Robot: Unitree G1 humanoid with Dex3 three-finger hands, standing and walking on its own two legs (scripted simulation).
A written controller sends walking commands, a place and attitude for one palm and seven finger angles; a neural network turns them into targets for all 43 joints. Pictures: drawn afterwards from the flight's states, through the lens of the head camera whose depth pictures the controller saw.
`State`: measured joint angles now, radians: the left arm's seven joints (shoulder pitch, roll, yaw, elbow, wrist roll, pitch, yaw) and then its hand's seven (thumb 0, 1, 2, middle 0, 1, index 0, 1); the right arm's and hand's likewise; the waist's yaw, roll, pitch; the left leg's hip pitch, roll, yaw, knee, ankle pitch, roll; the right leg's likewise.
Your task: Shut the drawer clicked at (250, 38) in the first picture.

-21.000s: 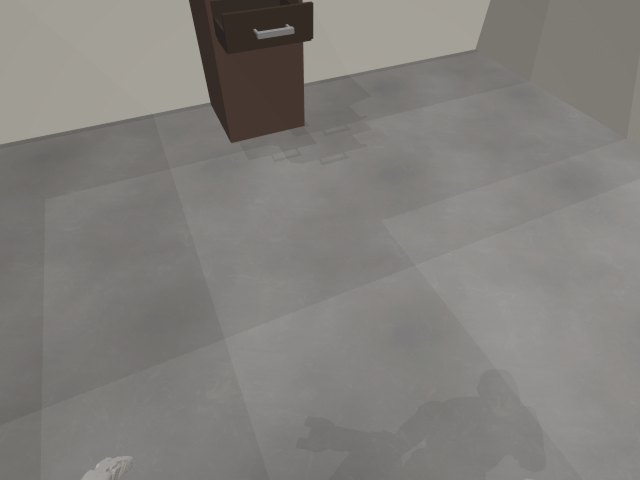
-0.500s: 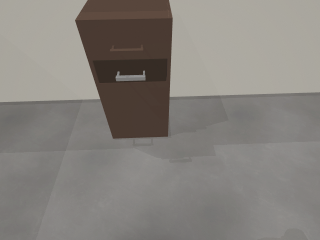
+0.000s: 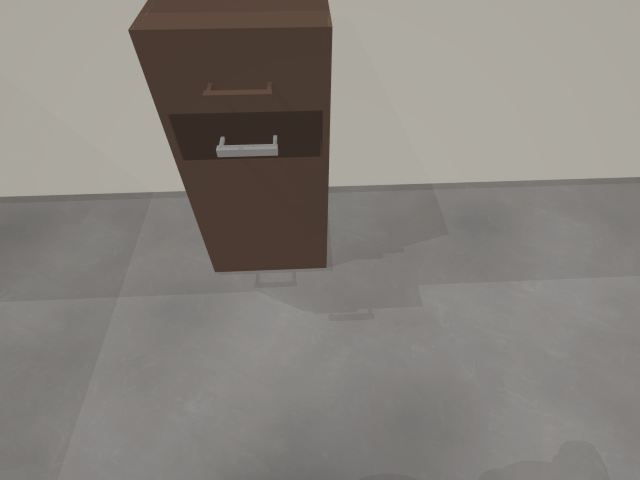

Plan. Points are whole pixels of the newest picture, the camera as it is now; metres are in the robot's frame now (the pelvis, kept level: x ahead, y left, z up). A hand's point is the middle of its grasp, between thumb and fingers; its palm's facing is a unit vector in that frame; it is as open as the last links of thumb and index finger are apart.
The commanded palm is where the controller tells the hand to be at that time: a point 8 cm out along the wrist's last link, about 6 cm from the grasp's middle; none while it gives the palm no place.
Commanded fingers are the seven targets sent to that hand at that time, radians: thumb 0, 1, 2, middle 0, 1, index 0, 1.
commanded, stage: look to check the result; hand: left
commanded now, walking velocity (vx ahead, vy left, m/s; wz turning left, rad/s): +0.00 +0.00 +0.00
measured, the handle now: (248, 145) +0.91 +0.24 -0.15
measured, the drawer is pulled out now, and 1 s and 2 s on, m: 0.00 0.00 0.00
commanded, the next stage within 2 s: stand and wait in 0.32 s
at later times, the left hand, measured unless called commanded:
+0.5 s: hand out of the picture +0.02 +0.18 -0.17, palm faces +0.04 -0.98 -0.21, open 7.4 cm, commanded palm none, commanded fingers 0.00 0.90 0.90 -0.20 -0.30 -0.20 -0.30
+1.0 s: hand out of the picture +0.06 +0.20 -0.16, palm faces +0.02 -0.96 -0.26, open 7.4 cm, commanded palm none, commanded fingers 0.00 0.90 0.90 -0.20 -0.30 -0.20 -0.30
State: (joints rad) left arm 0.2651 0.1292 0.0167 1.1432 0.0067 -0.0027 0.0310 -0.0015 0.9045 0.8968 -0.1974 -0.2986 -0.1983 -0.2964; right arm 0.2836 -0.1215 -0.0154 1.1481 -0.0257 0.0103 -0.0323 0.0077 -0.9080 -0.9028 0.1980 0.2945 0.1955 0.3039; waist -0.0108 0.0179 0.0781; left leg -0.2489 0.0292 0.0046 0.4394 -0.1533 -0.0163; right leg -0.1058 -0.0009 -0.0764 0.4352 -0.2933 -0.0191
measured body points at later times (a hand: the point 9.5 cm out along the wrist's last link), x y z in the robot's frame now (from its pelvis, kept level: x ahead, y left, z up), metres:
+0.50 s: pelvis +0.02 +0.00 +0.00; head +0.04 -0.01 +0.45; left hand +0.02 +0.23 -0.16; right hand +0.04 -0.24 -0.16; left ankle +0.05 +0.13 -0.74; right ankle -0.03 -0.10 -0.74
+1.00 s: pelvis +0.03 -0.01 +0.00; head +0.05 -0.02 +0.45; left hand +0.06 +0.25 -0.14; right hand +0.06 -0.26 -0.16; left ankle +0.05 +0.13 -0.74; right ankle -0.03 -0.10 -0.74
